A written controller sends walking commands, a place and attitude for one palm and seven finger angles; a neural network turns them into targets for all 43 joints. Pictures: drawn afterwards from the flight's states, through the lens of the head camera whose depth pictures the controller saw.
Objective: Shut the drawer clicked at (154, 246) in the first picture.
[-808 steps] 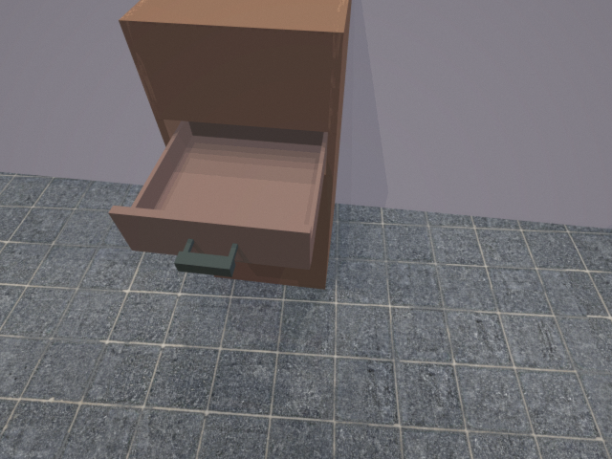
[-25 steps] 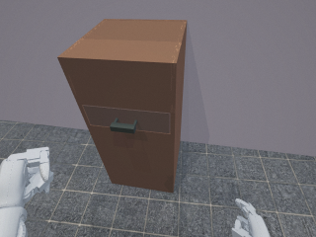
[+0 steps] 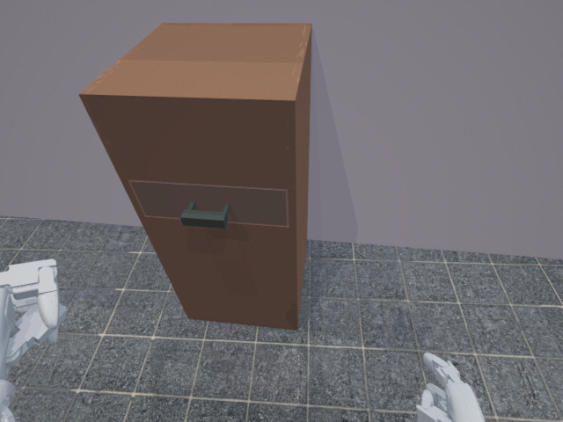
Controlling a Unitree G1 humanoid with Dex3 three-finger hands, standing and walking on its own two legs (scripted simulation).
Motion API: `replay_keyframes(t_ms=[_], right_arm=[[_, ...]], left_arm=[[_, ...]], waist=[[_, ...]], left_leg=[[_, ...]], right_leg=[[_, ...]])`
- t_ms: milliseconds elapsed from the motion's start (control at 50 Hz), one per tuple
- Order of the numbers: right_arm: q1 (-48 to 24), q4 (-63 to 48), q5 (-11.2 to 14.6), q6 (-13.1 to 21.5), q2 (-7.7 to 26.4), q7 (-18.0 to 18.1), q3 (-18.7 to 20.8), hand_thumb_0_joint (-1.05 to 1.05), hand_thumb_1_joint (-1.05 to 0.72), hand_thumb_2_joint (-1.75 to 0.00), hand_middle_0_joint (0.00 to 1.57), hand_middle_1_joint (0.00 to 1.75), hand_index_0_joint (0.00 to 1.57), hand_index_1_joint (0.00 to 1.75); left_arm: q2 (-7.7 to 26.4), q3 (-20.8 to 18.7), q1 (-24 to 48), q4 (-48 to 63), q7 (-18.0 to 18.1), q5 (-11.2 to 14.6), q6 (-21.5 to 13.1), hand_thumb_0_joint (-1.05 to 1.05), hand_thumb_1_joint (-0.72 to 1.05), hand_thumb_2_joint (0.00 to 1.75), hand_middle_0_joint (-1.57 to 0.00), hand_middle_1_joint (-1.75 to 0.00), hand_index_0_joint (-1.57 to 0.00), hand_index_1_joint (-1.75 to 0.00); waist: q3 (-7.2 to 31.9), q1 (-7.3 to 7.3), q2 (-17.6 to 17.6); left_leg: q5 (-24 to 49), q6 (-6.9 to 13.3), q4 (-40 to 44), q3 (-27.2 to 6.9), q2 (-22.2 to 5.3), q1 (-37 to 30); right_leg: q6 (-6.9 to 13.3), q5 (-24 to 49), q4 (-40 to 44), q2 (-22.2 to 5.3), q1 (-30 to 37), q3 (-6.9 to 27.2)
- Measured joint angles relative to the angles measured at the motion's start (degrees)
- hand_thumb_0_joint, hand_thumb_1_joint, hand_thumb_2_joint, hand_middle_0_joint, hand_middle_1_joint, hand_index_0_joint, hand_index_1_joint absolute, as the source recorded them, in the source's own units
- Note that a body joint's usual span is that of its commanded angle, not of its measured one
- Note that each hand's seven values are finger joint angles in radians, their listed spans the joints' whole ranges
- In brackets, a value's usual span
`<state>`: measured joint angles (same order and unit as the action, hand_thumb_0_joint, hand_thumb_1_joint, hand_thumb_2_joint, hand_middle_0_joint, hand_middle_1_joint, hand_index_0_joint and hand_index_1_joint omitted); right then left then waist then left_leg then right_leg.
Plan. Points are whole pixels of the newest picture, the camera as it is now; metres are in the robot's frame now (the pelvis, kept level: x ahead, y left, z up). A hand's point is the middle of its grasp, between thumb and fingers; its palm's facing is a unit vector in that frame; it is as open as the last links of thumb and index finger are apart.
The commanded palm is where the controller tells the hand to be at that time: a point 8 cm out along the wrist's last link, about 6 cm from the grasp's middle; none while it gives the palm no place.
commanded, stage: step back with the hand held close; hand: left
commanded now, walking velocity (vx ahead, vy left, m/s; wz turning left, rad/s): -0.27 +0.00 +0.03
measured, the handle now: (207, 212) +0.61 +0.24 -0.12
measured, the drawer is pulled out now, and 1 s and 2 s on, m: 0.00 0.00 0.00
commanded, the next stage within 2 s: stop stepping back and stand still in 1.44 s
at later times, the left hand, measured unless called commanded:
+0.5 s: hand (12, 359) +0.14 +0.27 +0.16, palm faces +0.35 -0.79 -0.50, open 3.3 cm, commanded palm +0.08 +0.31 +0.17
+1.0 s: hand out of the picture +0.10 +0.27 +0.17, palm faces +0.37 -0.76 -0.53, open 3.3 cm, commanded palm +0.03 +0.31 +0.17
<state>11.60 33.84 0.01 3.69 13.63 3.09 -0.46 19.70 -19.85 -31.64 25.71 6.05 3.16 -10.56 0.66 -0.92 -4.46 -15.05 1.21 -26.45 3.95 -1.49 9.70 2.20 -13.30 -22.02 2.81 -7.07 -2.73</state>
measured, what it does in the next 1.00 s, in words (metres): lifts its right foot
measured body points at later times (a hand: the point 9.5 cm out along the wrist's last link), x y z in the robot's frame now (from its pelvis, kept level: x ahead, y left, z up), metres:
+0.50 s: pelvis -0.05 +0.03 -0.01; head -0.03 +0.03 +0.44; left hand +0.12 +0.31 +0.18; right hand +0.13 -0.20 -0.08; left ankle -0.01 +0.10 -0.74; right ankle -0.01 -0.09 -0.74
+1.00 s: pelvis -0.09 +0.02 -0.02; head -0.06 +0.05 +0.43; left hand +0.08 +0.31 +0.19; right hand +0.07 -0.22 -0.09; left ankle -0.01 +0.10 -0.74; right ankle -0.12 -0.10 -0.73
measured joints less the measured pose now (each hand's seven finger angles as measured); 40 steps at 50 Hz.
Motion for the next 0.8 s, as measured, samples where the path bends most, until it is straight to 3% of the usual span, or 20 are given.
replay_keyframes(t_ms=[120,240,620,800], right_arm=[[-0.1,-1.1,0.4,-2.7,0.7,0.3,1.6,0.01,-0.90,-0.90,0.20,0.30,0.20,0.30],[0.1,-1.9,0.5,-3.8,0.1,0.8,2.1,0.01,-0.90,-0.90,0.20,0.30,0.20,0.30],[-0.8,-3.7,-0.1,0.2,-2.0,0.7,-0.2,0.01,-0.90,-0.90,0.20,0.30,0.20,0.30],[0.0,-2.1,-0.7,0.2,-1.2,0.5,0.7,0.01,-0.90,-0.90,0.21,0.30,0.20,0.30]], left_arm=[[1.3,0.6,-2.8,1.3,0.0,-0.3,-0.6,0.02,0.89,0.90,-1.41,-1.60,-1.40,-1.59],[3.4,-0.3,-4.6,3.9,0.6,-0.2,-0.8,0.02,0.89,0.90,-1.41,-1.60,-1.40,-1.59],[2.0,-2.2,-2.7,8.4,1.5,-2.2,-3.2,0.02,0.89,0.90,-1.41,-1.60,-1.40,-1.59],[2.5,-2.2,-2.3,9.7,2.0,-2.0,-5.0,0.02,0.89,0.90,-1.41,-1.60,-1.40,-1.59]], waist=[[-1.1,1.62,1.1],[-2.0,1.83,2.7],[-3.6,0.20,3.8],[-3.4,1.62,4.1]], left_leg=[[1.4,1.0,1.2,1.2,1.2,1.9],[1.9,1.8,0.2,1.5,1.8,4.2],[2.3,3.4,-7.1,1.2,2.3,11.3],[3.0,2.9,-8.6,-0.1,1.5,14.2]], right_leg=[[-0.9,0.4,-1.3,-1.2,-3.3,1.0],[-1.7,0.8,-2.7,-1.9,-5.7,1.2],[-2.5,0.9,-10.3,-3.0,-12.7,0.7],[-2.0,2.9,-8.9,-1.9,-14.0,-0.3]])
